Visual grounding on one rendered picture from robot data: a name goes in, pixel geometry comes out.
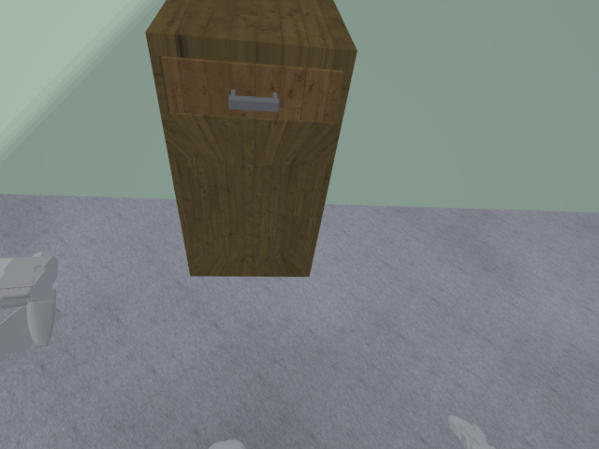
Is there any left robot hand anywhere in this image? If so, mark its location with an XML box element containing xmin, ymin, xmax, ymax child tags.
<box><xmin>0</xmin><ymin>252</ymin><xmax>62</xmax><ymax>363</ymax></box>

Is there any drawer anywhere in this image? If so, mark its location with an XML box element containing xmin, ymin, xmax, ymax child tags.
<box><xmin>161</xmin><ymin>56</ymin><xmax>343</xmax><ymax>123</ymax></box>

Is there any right robot hand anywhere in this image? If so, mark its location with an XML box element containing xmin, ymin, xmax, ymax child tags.
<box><xmin>447</xmin><ymin>415</ymin><xmax>495</xmax><ymax>449</ymax></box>

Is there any handle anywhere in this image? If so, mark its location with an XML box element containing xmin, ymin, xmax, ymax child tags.
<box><xmin>228</xmin><ymin>90</ymin><xmax>279</xmax><ymax>112</ymax></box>

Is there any cabinet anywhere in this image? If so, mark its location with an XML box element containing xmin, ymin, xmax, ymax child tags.
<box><xmin>145</xmin><ymin>0</ymin><xmax>358</xmax><ymax>277</ymax></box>

